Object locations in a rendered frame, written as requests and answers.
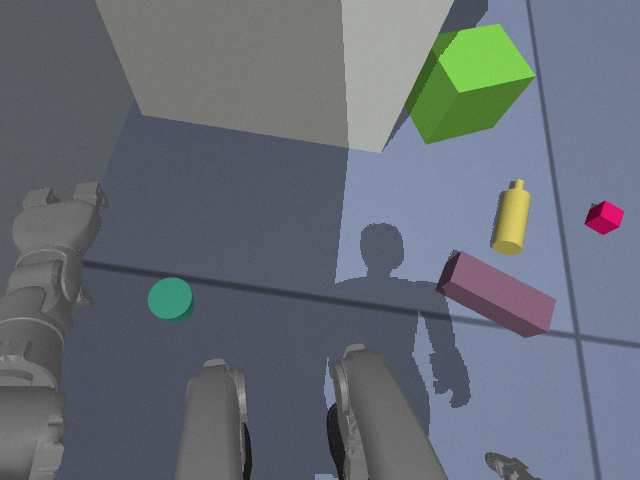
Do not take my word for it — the right robot foot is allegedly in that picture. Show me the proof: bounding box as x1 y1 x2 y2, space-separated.
327 403 369 480

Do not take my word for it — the left robot arm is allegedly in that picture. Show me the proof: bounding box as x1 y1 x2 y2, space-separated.
0 245 83 480

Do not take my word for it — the left robot hand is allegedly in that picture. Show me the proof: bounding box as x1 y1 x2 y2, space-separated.
12 181 109 309

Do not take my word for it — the right robot hand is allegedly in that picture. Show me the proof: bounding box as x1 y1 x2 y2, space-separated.
485 452 542 480

